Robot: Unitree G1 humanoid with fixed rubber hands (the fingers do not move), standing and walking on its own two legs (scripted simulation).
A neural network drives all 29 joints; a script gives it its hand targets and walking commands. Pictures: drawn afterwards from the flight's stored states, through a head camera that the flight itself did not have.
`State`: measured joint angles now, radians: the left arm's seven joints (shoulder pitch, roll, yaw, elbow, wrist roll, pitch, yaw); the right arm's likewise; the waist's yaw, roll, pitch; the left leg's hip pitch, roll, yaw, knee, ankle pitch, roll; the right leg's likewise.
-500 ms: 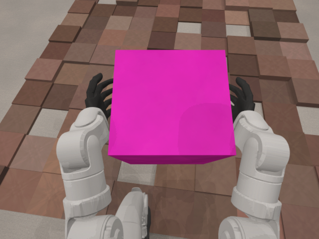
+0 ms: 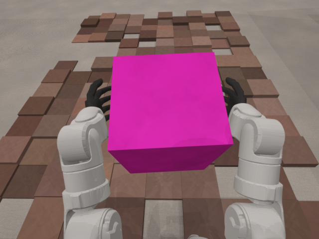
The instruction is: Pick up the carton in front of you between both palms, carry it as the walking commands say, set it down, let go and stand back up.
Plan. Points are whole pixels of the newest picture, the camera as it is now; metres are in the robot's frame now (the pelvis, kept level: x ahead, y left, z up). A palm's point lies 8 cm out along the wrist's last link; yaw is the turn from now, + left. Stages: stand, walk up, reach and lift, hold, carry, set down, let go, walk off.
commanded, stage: carry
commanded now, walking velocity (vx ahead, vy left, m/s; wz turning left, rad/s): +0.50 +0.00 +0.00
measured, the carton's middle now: (165, 122) +0.37 -0.01 +0.12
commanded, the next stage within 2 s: none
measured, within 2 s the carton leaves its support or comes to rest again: neither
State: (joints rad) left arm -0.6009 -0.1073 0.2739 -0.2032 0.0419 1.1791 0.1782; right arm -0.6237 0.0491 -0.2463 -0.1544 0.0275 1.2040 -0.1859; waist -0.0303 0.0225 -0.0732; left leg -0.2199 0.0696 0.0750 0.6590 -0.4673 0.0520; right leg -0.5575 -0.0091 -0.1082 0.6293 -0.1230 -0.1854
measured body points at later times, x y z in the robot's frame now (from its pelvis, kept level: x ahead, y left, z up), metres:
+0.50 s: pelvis +0.29 +0.01 -0.01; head +0.31 +0.01 +0.44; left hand +0.64 +0.18 +0.09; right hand +0.64 -0.13 +0.09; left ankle +0.34 +0.10 -0.73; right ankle +0.12 -0.09 -0.67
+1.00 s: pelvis +0.50 -0.05 +0.00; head +0.54 -0.07 +0.45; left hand +0.84 +0.11 +0.10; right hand +0.85 -0.20 +0.08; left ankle +0.47 +0.11 -0.71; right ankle +0.53 -0.09 -0.74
